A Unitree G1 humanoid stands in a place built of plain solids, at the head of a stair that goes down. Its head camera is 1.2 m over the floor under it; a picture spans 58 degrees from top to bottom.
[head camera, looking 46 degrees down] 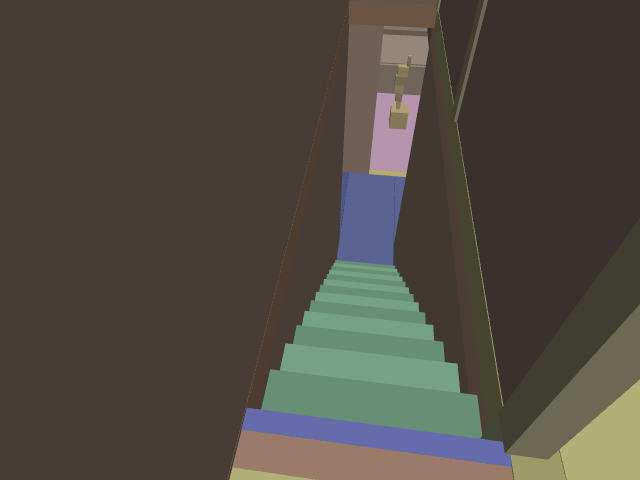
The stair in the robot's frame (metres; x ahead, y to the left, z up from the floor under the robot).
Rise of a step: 0.21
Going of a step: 0.23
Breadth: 0.71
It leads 8 degrees to the right of straight ahead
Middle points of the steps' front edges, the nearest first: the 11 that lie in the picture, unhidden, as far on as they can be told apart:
0.46 -0.15 0.00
0.68 -0.18 -0.20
0.91 -0.21 -0.41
1.13 -0.24 -0.62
1.36 -0.27 -0.82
1.58 -0.30 -1.03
1.80 -0.33 -1.23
2.03 -0.36 -1.44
2.25 -0.39 -1.65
2.48 -0.42 -1.85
2.70 -0.45 -2.06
